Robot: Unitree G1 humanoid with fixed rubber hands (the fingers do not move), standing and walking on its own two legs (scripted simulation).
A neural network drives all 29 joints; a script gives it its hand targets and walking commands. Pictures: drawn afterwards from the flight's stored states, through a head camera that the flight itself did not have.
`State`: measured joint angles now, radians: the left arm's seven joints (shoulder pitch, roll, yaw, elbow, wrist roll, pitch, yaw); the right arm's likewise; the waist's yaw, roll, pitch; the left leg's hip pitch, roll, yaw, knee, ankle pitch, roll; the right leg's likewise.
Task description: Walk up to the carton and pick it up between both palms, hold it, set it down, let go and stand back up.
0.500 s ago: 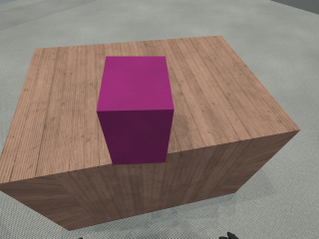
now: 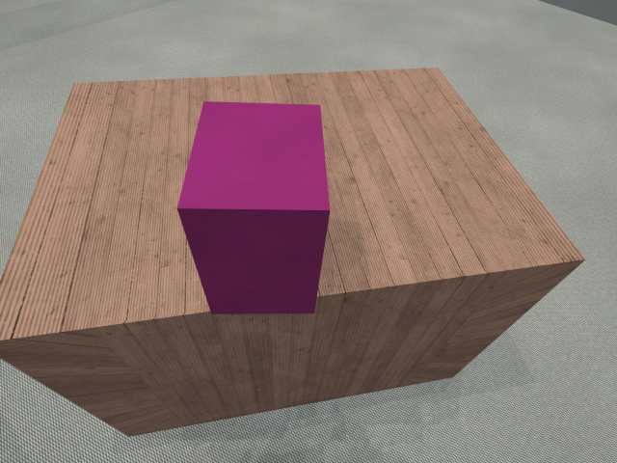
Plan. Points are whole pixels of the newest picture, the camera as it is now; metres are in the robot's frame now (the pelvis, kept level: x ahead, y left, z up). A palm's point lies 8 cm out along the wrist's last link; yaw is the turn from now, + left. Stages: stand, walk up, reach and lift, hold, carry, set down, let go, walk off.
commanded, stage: walk up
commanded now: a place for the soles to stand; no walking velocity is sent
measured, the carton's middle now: (262, 214) +0.43 +0.07 +0.05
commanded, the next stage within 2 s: reach and lift in 0.42 s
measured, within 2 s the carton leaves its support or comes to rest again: neither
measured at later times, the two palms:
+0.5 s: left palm out of the picture +0.04 +0.24 -0.15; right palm out of the picture +0.09 -0.21 -0.14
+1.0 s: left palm out of the picture +0.10 +0.24 -0.10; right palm out of the picture +0.08 -0.16 -0.09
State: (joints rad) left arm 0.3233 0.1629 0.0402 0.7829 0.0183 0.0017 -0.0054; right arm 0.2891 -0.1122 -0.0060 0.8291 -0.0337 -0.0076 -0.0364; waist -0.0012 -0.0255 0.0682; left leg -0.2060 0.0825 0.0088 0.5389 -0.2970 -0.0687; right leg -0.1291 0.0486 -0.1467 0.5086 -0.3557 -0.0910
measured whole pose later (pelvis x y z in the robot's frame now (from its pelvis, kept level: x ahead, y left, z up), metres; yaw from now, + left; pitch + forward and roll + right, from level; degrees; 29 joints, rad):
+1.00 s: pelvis -0.07 +0.04 +0.00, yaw -4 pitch -1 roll +1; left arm 0.15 0.17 -0.02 0.50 -0.02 0.30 0.09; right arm 0.13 -0.05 -0.06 0.74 -0.05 -0.07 0.00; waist 0.05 -0.08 0.04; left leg -0.31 0.04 0.10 0.51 -0.18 -0.01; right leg -0.31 0.01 -0.05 0.57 -0.26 -0.05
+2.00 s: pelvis -0.01 +0.04 +0.02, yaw -5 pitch +0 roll +0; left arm 0.13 0.14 -0.03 0.31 -0.10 -0.09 0.09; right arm 0.14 -0.13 0.10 0.37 0.19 -0.20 -0.08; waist 0.09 -0.04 0.01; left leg -0.15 0.05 0.10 0.34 -0.18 -0.01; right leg -0.10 0.03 -0.04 0.30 -0.20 -0.03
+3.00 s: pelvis -0.04 +0.05 +0.02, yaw -4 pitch +0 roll +0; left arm -0.51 0.19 0.12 0.27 -0.12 0.54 0.09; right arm -0.57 -0.18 0.07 0.47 0.30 0.30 -0.22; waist 0.08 -0.02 0.04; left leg -0.20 0.04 0.09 0.32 -0.13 0.00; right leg -0.15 0.02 -0.05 0.29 -0.14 -0.03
